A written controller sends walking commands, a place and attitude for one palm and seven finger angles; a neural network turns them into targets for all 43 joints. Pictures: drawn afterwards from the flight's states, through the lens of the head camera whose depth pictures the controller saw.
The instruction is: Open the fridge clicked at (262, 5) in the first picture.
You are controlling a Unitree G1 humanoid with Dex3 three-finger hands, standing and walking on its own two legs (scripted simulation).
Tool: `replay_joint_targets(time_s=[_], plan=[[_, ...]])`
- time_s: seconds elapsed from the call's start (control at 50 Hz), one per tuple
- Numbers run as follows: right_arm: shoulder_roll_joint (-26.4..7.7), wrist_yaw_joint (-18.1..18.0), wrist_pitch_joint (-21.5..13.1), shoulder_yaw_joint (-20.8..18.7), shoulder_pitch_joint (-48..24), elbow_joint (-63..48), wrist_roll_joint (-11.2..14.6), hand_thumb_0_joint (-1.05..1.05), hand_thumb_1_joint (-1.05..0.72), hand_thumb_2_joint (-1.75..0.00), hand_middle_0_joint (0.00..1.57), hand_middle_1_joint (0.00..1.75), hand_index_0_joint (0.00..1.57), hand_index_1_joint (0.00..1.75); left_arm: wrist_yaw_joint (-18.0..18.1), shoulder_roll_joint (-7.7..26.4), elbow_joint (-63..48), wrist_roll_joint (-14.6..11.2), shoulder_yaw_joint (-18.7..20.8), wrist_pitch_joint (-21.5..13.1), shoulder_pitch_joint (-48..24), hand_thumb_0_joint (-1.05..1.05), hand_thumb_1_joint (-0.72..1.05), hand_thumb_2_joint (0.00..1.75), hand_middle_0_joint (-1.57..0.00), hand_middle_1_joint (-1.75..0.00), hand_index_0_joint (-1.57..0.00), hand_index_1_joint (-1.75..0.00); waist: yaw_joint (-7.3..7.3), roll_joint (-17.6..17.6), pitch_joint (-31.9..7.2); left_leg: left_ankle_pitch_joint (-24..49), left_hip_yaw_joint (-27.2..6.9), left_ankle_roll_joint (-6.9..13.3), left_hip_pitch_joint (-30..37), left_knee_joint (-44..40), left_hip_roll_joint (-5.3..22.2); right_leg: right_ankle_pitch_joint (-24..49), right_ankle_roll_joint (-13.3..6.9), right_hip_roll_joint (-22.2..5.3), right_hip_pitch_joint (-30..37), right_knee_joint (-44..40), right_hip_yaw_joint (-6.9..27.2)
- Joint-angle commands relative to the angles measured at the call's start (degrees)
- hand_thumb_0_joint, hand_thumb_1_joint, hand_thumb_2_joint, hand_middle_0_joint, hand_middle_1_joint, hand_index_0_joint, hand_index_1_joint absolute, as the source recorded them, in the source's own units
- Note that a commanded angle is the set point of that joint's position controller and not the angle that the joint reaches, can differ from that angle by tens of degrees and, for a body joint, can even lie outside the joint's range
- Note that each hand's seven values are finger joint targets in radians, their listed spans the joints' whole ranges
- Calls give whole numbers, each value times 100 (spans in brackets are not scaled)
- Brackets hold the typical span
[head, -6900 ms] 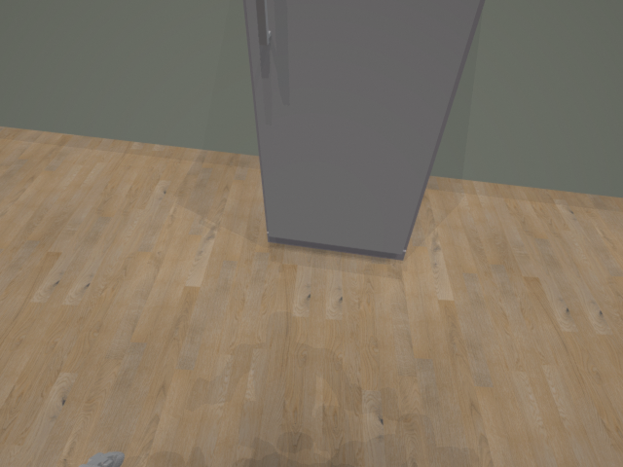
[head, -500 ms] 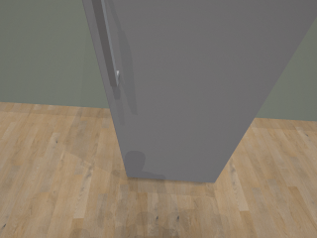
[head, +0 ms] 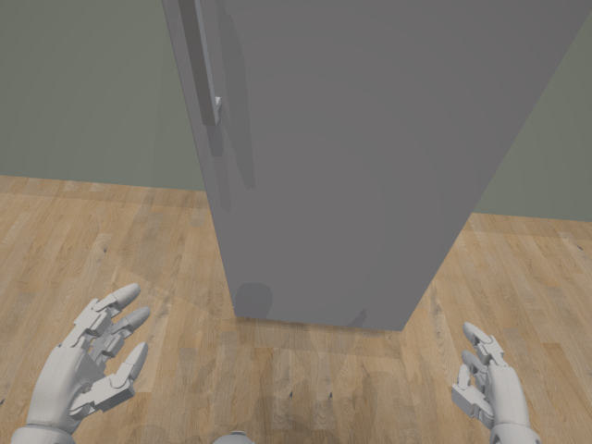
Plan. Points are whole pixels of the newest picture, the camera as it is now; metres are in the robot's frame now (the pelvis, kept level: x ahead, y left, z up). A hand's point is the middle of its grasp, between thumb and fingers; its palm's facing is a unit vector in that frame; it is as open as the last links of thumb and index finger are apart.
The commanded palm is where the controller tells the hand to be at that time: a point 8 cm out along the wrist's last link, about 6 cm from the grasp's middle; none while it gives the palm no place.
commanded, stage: raise the hand to about handle height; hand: left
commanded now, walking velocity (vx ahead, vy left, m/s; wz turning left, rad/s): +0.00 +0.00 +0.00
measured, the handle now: (198, 24) +0.56 +0.18 +0.29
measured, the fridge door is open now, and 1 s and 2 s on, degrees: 0 0 0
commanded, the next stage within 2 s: move the hooked fingers beside the handle in 1.72 s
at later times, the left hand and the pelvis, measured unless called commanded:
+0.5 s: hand (69, 314) +0.22 +0.25 +0.13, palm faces +0.02 -1.00 -0.08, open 11.3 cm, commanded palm +0.19 +0.30 +0.14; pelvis +0.00 +0.02 +0.03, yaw +1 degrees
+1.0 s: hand out of the picture +0.25 +0.29 +0.22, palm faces +0.06 -0.99 -0.10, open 13.8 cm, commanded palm +0.22 +0.33 +0.24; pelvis +0.00 +0.01 +0.05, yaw +2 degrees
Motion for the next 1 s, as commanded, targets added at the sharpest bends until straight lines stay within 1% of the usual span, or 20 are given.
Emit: replay_joint_targets(time_s=[0.0, 0.06, 0.08, 0.14, 0.18, 0.22, 0.24, 0.28, 0.36, 0.42, 0.46, 0.58, 0.64, 0.66, 0.74, 0.8, 0.82, 0.88, 0.9, 0.98], plan=[[-655, -158, -298, -107, 59, -921, -26, 0, -90, -90, 20, 30, 20, 30, 139, 1015, -2533, -399, 674, -145, -769, 0, 43, 70, -23, -60, -23, -60, -75, 410, -988, 806, -36, 289, 795, -446, -311, 781, 57, 152, 249, -1277, 519], [-631, -241, -375, -28, 175, -694, -51, 0, -90, -90, 20, 30, 20, 30, 376, 934, -2706, -112, 344, -120, -1024, 0, 36, 67, -24, -64, -24, -64, -308, 489, -627, 854, -165, 328, 931, -515, -241, 1044, 28, 245, 31, -1226, 310], [-680, -264, -390, 13, 200, -625, -56, 0, -90, -90, 20, 30, 20, 30, 344, 1051, -2664, -88, 333, -71, -1254, 0, 34, 66, -24, -66, -24, -66, -355, 475, -488, 816, -226, 333, 911, -533, -222, 991, 8, 280, 28, -1237, 294], [-680, -319, -458, 78, 109, -572, 0, 0, -90, -90, 20, 30, 20, 30, 234, 1142, -2458, -29, 317, 270, -1102, 0, 27, 63, -25, -70, -25, -70, -279, 710, -456, 561, -258, 330, 1055, -807, -219, 674, 8, 239, 132, -1476, 252], [-705, -349, -462, 123, 28, -550, 19, 0, -90, -90, 20, 30, 20, 30, 187, 1459, -2101, -88, 667, 620, -989, 0, 22, 61, -25, -74, -25, -74, -99, 691, -394, 571, -301, 306, 1068, -993, -221, 578, -21, 244, 424, -1614, 243], [-657, -352, -464, 158, -58, -622, 39, 0, -90, -90, 20, 30, 20, 30, 170, 1503, -2137, -198, 844, 907, -807, 0, 18, 59, -25, -76, -25, -76, 27, 480, -623, 721, -279, 301, 1218, -1161, -219, 745, 4, 222, 719, -1722, 201], [-630, -339, -474, 187, -92, -656, 38, 0, -90, -90, 20, 30, 20, 30, 193, 1468, -2229, -257, 891, 1006, -768, 0, 15, 58, -25, -78, -25, -78, 92, 578, -699, 827, -262, 292, 1294, -1235, -239, 890, 9, 222, 847, -1737, 153], [-608, -317, -509, 229, -151, -677, 29, 0, -90, -90, 20, 30, 20, 30, 257, 1505, -2188, -363, 1047, 1185, -714, 0, 11, 56, -26, -81, -26, -81, 185, 364, -634, 974, -289, 278, 1359, -1390, -234, 1082, -2, 278, 1032, -1778, 45], [-618, -264, -609, 264, -75, -674, 47, 0, -90, -90, 20, 30, 20, 30, 391, 1363, -2398, -393, 946, 1314, -840, 0, 1, 52, -26, -87, -26, -87, 131, 274, -445, 833, -260, 262, 1507, -1634, -234, 1002, 43, 302, 955, -1924, -64], [-682, -282, -671, 279, -20, -633, 56, 0, -90, -90, 20, 30, 20, 30, 356, 1551, -2334, -355, 1056, 1424, -1058, 0, -6, 49, -27, -92, -27, -92, 141, 241, -366, 793, -252, 265, 1617, -1785, -226, 921, 31, 291, 1062, -2062, -48], [-705, -305, -713, 302, -16, -613, 79, 0, -90, -90, 20, 30, 20, 30, 341, 1554, -2492, -324, 963, 1490, -1395, 0, -10, 47, -27, -94, -27, -94, 111, 401, -338, 687, -277, 275, 1783, -1909, -224, 844, 26, 291, 1065, -2125, -80], [-736, -403, -779, 355, -63, -503, 84, 0, -90, -90, 20, 30, 20, 30, 321, 1989, -2674, -298, 1271, 1760, -2186, 0, -24, 41, -28, -103, -28, -103, 182, 584, -388, 911, -309, 283, 2249, -2193, -239, 1131, -19, 305, 1487, -2370, -86], [-715, -429, -745, 400, -104, -485, 103, 0, -90, -90, 20, 30, 20, 30, 270, 2013, -2510, -314, 1297, 1992, -2474, 0, -31, 38, -29, -108, -29, -108, 193, 600, -246, 974, -321, 270, 2382, -2362, -250, 1270, -21, 303, 1584, -2491, -123], [-710, -436, -735, 418, -138, -485, 111, 0, -90, -90, 20, 30, 20, 30, 241, 2033, -2534, -302, 1275, 2069, -2606, 0, -34, 37, -29, -110, -29, -110, 194, 753, -195, 925, -329, 263, 2439, -2423, -255, 1243, -26, 304, 1579, -2539, -114], [-703, -441, -631, 468, -189, -495, 131, 0, -90, -90, 20, 30, 20, 30, 113, 2198, -2279, -330, 1397, 2450, -2968, 0, -43, 33, -29, -115, -29, -115, 220, 607, -108, 1009, -327, 270, 2560, -2565, -271, 1380, -26, 315, 1745, -2730, -93], [-684, -432, -546, 514, -254, -523, 149, 0, -90, -90, 20, 30, 20, 30, 27, 2332, -2248, -318, 1441, 2679, -3322, 0, -50, 30, -30, -120, -30, -120, 239, 733, -125, 1144, -292, 270, 2696, -2628, -290, 1525, -46, 312, 1882, -2834, -69], [-679, -436, -517, 530, -275, -545, 150, 0, -90, -90, 20, 30, 20, 30, 13, 2386, -2280, -315, 1460, 2753, -3497, 0, -50, 30, -30, -120, -30, -120, 241, 781, -175, 1128, -306, 268, 2753, -2654, -299, 1516, -47, 314, 1895, -2863, -62], [-694, -434, -442, 560, -335, -544, 148, 0, -90, -90, 20, 30, 20, 30, -39, 2642, -2100, -335, 1669, 2923, -3744, 0, -50, 30, -30, -120, -30, -120, 283, 517, -230, 1207, -292, 283, 2816, -2672, -307, 1575, -45, 329, 2029, -2995, -13], [-679, -437, -413, 571, -363, -544, 170, 0, -90, -90, 20, 30, 20, 30, -77, 2644, -2125, -334, 1624, 2964, -3957, 0, -50, 30, -30, -120, -30, -120, 233, 579, -255, 1200, -275, 289, 2861, -2688, -326, 1581, -35, 301, 2028, -3029, 4], [-669, -433, -335, 602, -451, -554, 187, 0, -90, -90, 20, 30, 20, 30, -155, 2870, -1913, -308, 1732, 3171, -4396, 0, -50, 30, -30, -120, -30, -120, 273, 610, -271, 1318, -280, 289, 2977, -2731, -341, 1717, -54, 297, 2100, -3115, 36]])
